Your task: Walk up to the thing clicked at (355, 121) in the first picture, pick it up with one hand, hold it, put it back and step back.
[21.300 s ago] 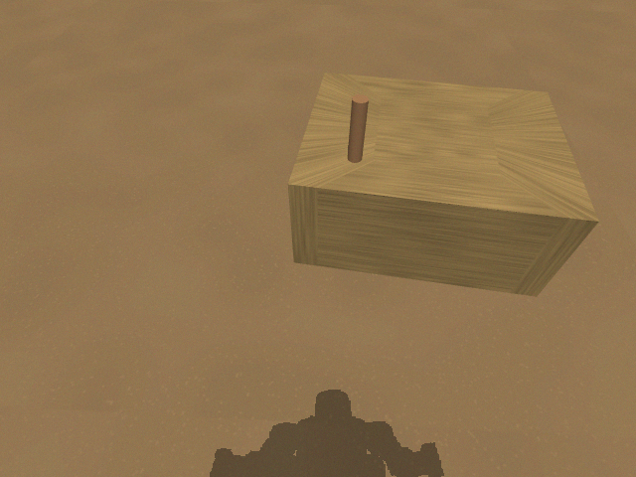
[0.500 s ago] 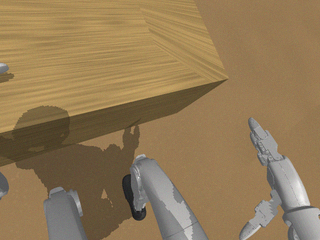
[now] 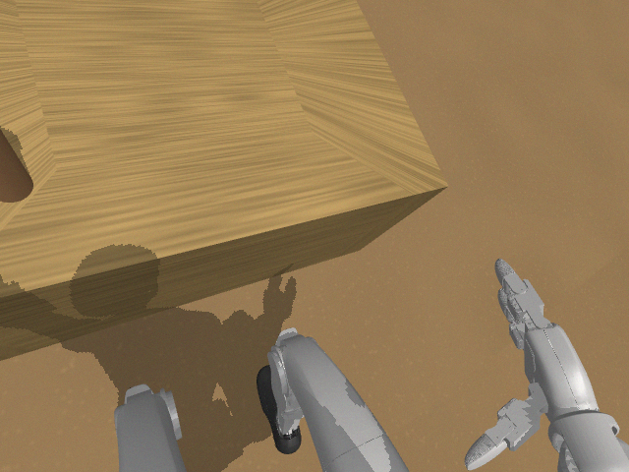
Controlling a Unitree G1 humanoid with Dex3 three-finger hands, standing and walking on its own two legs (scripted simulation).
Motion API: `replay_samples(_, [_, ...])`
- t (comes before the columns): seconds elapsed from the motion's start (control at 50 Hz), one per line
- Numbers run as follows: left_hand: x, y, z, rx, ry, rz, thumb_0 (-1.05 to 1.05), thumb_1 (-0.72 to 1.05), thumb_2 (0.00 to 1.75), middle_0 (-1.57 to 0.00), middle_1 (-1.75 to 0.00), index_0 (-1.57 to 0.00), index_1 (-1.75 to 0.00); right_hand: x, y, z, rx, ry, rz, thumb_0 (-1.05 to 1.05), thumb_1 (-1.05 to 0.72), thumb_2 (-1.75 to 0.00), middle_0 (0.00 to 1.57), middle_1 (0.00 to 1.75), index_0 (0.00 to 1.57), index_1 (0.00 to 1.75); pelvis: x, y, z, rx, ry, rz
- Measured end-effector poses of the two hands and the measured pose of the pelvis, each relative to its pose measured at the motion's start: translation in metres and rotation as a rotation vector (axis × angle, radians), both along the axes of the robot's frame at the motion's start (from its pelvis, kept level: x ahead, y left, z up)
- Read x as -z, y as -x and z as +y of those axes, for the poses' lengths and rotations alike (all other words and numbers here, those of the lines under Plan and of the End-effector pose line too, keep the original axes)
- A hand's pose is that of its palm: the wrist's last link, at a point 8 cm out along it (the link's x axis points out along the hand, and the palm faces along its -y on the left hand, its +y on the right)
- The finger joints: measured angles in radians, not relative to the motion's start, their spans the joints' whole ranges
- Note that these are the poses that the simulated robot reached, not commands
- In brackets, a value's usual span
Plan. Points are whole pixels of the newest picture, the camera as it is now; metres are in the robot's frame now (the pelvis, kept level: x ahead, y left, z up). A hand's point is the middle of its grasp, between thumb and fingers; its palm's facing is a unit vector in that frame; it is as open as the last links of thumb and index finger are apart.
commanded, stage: rise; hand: left
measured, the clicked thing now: out of the picture +0.56 +0.23 -0.06
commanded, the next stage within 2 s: home in 0.08 s
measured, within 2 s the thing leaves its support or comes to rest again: neither
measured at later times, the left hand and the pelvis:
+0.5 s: hand out of the picture +0.49 +0.37 +0.12, palm faces +0.44 -0.83 -0.34, open 17.4 cm; pelvis +0.03 +0.00 +0.09, yaw +2 degrees
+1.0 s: hand out of the picture +0.28 +0.20 +0.08, palm faces +0.20 -0.94 -0.27, open 17.4 cm; pelvis +0.06 -0.02 +0.13, yaw +3 degrees
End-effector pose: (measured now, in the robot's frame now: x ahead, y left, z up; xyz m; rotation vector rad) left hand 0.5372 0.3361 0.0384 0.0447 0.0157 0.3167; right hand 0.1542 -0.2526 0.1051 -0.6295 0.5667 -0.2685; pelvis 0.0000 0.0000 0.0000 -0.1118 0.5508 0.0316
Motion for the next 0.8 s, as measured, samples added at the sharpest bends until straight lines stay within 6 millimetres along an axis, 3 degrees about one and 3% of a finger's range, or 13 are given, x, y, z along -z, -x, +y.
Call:
replay_samples(0.18, [-0.039, 0.032, 0.041, -0.105, -0.069, 0.267, -0.01, -0.61, 0.06, -0.07, -0.09, -0.08, -0.09, -0.011, -0.012, 0.01, -0.032, -0.127, 0.03, -0.01, 0.5, -0.05, 0.06, 0.05, 0.07, 0.06, -0.039, -0.009, 0.008, 0.01, -0.023, -0.066])
replay_samples(0.3, [-0.078, 0.056, 0.065, -0.217, -0.067, 0.31, -0.01, -0.58, 0.07, -0.07, -0.08, -0.08, -0.08, -0.026, -0.014, 0.002, -0.01, -0.148, 0.056, -0.01, 0.4, -0.13, 0.08, 0.09, 0.09, 0.09, -0.065, -0.018, 0.005, 0.002, -0.036, -0.122])
replay_samples(0.36, [-0.099, 0.063, 0.073, -0.244, -0.081, 0.305, -0.01, -0.57, 0.07, -0.07, -0.07, -0.07, -0.07, -0.016, -0.017, 0.005, 0.0, -0.191, 0.089, 0.0, 0.27, -0.24, 0.1, 0.12, 0.1, 0.12, -0.075, -0.021, 0.004, -0.005, -0.037, -0.14])
replay_samples(0.44, [-0.111, 0.076, 0.075, -0.247, -0.119, 0.339, -0.01, -0.55, 0.07, -0.06, -0.06, -0.06, -0.07, 0.005, -0.032, 0.032, -0.058, -0.314, 0.124, 0.0, 0.03, -0.38, 0.11, 0.16, 0.12, 0.16, -0.084, -0.024, 0.003, -0.005, -0.041, -0.154])
replay_samples(0.54, [-0.108, 0.105, 0.061, -0.197, -0.184, 0.43, -0.01, -0.53, 0.07, -0.06, -0.06, -0.06, -0.06, 0.006, -0.046, 0.06, -0.124, -0.46, 0.101, 0.0, -0.26, -0.53, 0.14, 0.2, 0.15, 0.2, -0.097, -0.032, 0.004, -0.003, -0.05, -0.187])
replay_samples(0.7, [-0.074, 0.166, -0.003, -0.056, -0.145, 0.531, -0.01, -0.55, 0.06, -0.06, -0.05, -0.06, -0.06, -0.004, -0.049, 0.029, -0.035, -0.425, 0.094, 0.01, -0.62, -0.73, 0.18, 0.25, 0.18, 0.26, -0.117, -0.047, 0.0, -0.006, -0.073, -0.262])
replay_samples(0.8, [-0.064, 0.201, -0.04, -0.015, -0.099, 0.523, -0.01, -0.56, 0.06, -0.07, -0.06, -0.07, -0.06, -0.005, -0.054, 0.023, -0.01, -0.415, 0.097, 0.01, -0.77, -0.82, 0.19, 0.28, 0.19, 0.28, -0.125, -0.053, -0.008, -0.011, -0.085, -0.314])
